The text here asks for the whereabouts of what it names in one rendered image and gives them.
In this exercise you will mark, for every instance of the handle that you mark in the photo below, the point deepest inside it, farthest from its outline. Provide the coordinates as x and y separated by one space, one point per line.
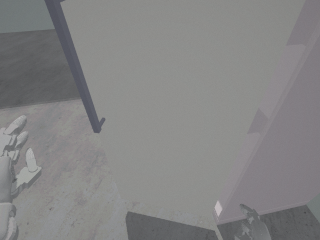
63 33

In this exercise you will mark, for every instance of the robot right hand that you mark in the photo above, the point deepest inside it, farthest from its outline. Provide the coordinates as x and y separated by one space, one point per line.
256 231

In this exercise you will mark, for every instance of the fridge door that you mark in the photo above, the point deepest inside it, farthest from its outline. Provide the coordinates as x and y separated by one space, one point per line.
179 83

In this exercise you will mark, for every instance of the robot left forearm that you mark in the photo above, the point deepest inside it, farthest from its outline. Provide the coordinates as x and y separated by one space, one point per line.
8 227

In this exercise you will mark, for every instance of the robot left hand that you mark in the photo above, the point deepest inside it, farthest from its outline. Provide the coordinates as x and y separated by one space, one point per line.
11 142

